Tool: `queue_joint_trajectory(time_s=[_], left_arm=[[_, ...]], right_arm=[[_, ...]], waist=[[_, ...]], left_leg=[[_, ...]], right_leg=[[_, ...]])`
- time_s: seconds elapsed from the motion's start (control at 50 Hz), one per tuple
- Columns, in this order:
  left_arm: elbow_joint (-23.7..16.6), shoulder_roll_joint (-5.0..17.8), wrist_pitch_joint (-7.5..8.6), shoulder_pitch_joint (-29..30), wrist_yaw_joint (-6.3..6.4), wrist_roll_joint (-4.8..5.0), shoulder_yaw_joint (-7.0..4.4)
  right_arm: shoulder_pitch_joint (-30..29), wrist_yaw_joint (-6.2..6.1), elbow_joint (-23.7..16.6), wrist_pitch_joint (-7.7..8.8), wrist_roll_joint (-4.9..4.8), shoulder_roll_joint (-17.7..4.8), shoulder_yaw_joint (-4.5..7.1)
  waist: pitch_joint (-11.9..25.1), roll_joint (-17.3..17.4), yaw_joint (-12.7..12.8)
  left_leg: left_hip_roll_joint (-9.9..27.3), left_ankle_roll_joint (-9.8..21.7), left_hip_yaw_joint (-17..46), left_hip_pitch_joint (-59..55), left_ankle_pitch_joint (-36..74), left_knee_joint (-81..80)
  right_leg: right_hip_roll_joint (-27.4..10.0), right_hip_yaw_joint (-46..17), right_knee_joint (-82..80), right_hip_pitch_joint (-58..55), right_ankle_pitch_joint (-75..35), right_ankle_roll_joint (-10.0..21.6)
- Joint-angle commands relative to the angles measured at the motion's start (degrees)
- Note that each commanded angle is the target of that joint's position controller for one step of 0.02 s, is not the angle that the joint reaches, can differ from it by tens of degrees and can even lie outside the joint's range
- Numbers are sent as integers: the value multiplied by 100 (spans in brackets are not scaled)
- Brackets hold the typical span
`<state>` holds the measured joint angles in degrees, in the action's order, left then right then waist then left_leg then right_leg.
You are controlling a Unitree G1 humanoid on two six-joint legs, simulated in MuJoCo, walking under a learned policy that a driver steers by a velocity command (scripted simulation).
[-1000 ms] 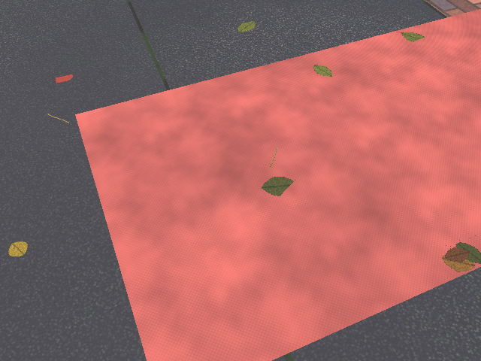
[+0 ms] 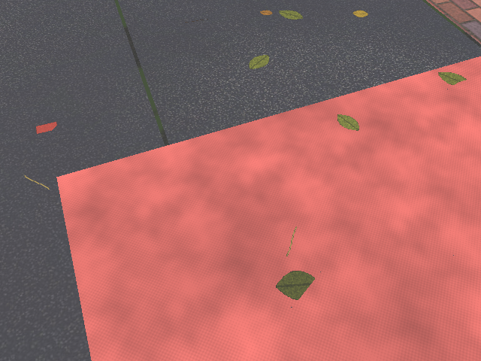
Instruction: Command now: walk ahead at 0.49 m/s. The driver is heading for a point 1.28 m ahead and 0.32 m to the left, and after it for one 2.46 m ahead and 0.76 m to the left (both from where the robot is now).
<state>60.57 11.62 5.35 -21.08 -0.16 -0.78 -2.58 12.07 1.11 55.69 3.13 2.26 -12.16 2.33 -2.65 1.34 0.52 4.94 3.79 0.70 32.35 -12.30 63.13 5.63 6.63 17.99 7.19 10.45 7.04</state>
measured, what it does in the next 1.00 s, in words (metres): walks ahead: left foot, then right foot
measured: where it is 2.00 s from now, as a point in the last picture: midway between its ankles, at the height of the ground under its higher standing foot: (221, 199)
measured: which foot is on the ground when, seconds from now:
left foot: up 0.00-0.28, down 0.30-0.86, up 0.88-1.00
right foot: down 0.00-0.32, up 0.34-0.84, down 0.86-1.00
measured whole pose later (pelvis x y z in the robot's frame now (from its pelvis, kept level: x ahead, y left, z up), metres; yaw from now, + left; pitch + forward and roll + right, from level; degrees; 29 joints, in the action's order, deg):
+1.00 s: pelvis +0.56 -0.01 -0.01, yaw +4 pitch +0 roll +0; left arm 53.3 11.7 4.7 -9.5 -0.2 -1.6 -3.2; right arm 20.8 -0.1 59.4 3.5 0.9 -11.6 3.1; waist -3.1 1.6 -1.7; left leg 0.9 5.4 0.2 19.8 -18.9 64.9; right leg 0.6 8.6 26.2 16.2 10.3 4.5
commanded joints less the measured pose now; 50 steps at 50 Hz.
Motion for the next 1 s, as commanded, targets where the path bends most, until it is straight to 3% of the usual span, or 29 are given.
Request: queue_joint_trajectory(time_s=[0.02,0.12,0.18,0.22,0.26,0.28,0.3,0.32,0.34,0.36,0.38,0.4,0.44,0.48,0.54,0.64,0.74,0.8,0.82,0.84,0.86,0.88,0.9,0.92,0.94,0.96,1.0], left_arm=[[-183,523,114,-245,7,17,-36],[-56,494,108,-792,37,26,17],[57,511,76,-1068,86,-21,26],[100,563,53,-1062,124,-67,13],[81,667,45,-846,155,-85,-14],[81,718,32,-771,154,-90,-28],[55,728,15,-651,142,-52,-26],[-134,576,32,-586,119,14,30],[-204,15,15,-1298,46,231,110],[-173,610,-12,-856,73,77,-56],[-376,578,15,-335,55,53,-75],[-428,492,38,-78,42,34,-67],[-405,300,-100,-142,-20,-111,-64],[-421,168,-219,-158,-89,-144,-60],[-674,221,-317,489,-138,-158,-64],[-1098,210,-305,1710,-154,-66,3],[-1368,262,-260,2430,-134,-43,29],[-1437,359,-185,2365,-115,-49,-18],[-1348,420,-147,2003,-86,-48,-60],[-1115,512,-94,1269,-44,-61,-124],[-786,726,-18,228,17,-139,-223],[-687,1322,32,-659,91,-308,-372],[-697,1573,-38,-635,27,-251,-435],[-788,1143,-99,-34,5,-98,-349],[-894,740,-77,547,-10,-53,-235],[-908,515,-38,799,-19,-66,-175],[-784,303,32,732,40,-29,-108]], right_arm=[[-60,48,-273,-78,4,-209,16],[-1137,71,-623,-45,-103,-105,-71],[-1548,55,-779,-19,-107,-160,-74],[-1611,41,-858,22,-104,-219,-52],[-1150,-8,-757,74,-98,-330,12],[-522,-51,-559,110,-92,-437,78],[454,-106,-239,168,-44,-579,165],[1475,-175,-27,205,107,-1020,303],[1700,-153,5,166,152,-1476,425],[1284,-88,-33,94,-85,-1176,382],[658,-71,-120,102,-149,-888,294],[373,-49,-137,151,-128,-565,215],[336,-95,15,223,-132,-199,95],[647,-119,169,308,-145,-267,86],[935,-129,267,345,-157,-505,118],[1403,-121,353,317,-158,-467,66],[1878,-178,525,288,-103,-518,69],[1809,-230,568,260,-65,-590,98],[1693,-238,556,252,-60,-650,112],[1575,-227,540,236,-71,-710,128],[1470,-206,477,233,-117,-660,107],[1635,-159,242,241,-277,-272,3],[2212,-170,299,199,-377,-57,6],[1686,-194,301,131,-225,-542,144],[1272,-154,179,140,-190,-461,151],[1126,-133,156,121,-179,-306,142],[1189,-53,154,-31,-53,-162,159]], waist=[[-331,-313,-123],[-346,-451,208],[-375,-501,338],[-380,-520,275],[-152,-589,-13],[161,-605,-271],[634,-486,-695],[1320,-85,-1036],[1957,1215,-662],[1630,254,-632],[775,178,-402],[375,-65,-266],[154,41,71],[154,114,164],[-82,139,141],[-286,194,-158],[-381,266,-384],[-360,265,-237],[-199,291,-43],[157,233,273],[742,24,677],[1604,-749,811],[2123,-1540,535],[1333,-581,353],[563,-372,197],[232,-336,61],[41,-559,-155]], left_leg=[[184,-164,-174,467,607,-599],[-62,-214,-523,330,1373,-2256],[-199,-95,-599,409,1270,-2724],[-286,51,-594,335,926,-2955],[-558,260,-684,-422,416,-3185],[-737,386,-724,-1113,280,-3355],[-736,552,-674,-2332,568,-3724],[374,863,519,-3863,140,-3731],[2038,1771,3449,-5268,-45,-4292],[1759,1647,3660,-4845,-338,-4659],[1569,1436,2670,-4019,-197,-4802],[1314,1257,2089,-3343,416,-5009],[845,901,1253,-2560,1015,-5232],[731,882,946,-2400,1469,-5334],[622,887,633,-2353,1468,-5595],[433,752,276,-2675,1943,-5685],[663,773,210,-3551,2436,-5459],[818,703,210,-3867,3416,-4963],[790,632,195,-3821,4175,-4532],[656,558,134,-3697,4636,-3726],[377,449,-27,-3006,4017,-2548],[-140,264,-297,-1453,1710,-666],[-934,174,-170,-108,-1939,801],[-492,248,303,203,-1388,1086],[-280,246,291,205,-822,871],[-106,235,255,28,-507,632],[29,148,199,-297,-284,411]], right_leg=[[-1555,-1215,-1212,224,-1202,542],[-1419,-846,-1083,-336,-2265,284],[-1591,-850,-884,-1011,-2731,330],[-1744,-846,-629,-1392,-3282,376],[-1791,-731,14,-1495,-4672,290],[-1749,-682,713,-1490,-5198,232],[-1578,-520,1796,-1052,-4854,128],[-1332,-358,3415,158,-3007,35],[-172,-139,5641,2273,1605,-220],[-352,-968,6048,2795,1717,-117],[-625,-993,5861,3009,1168,-99],[-804,-967,5558,2848,825,-116],[-1015,-939,5019,2323,608,-227],[-1023,-826,4779,2213,538,-337],[-1166,-651,4267,2714,41,-494],[-1140,-375,2730,2948,-846,-613],[-953,-237,1833,2981,-875,-437],[-788,-214,1461,2563,-327,-206],[-622,-179,1314,2014,-108,-123],[-437,-113,1031,1140,-110,-26],[-633,-318,828,-310,-340,127],[-2213,-2143,660,-2015,309,487],[-3286,-4258,-99,-2653,423,990],[-2929,-3764,-277,-1832,1090,733],[-2710,-2903,-525,-897,1038,528],[-2458,-2283,-740,-335,642,318],[-2140,-1411,-893,213,-53,66]])
Velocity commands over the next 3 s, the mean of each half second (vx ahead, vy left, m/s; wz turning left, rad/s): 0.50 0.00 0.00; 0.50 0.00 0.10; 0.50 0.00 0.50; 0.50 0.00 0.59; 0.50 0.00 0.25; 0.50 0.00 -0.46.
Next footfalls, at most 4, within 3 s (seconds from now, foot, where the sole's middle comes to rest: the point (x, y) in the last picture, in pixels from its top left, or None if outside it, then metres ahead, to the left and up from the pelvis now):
0.30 left None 0.35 0.11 -0.78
0.86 right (284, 307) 0.65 -0.08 -0.78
1.42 left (216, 237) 0.90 0.13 -0.78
1.98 right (216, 155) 1.27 0.15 -0.78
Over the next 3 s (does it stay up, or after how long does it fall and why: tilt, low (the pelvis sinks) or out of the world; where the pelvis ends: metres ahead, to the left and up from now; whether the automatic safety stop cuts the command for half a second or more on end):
stays up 1.47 0.46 -0.03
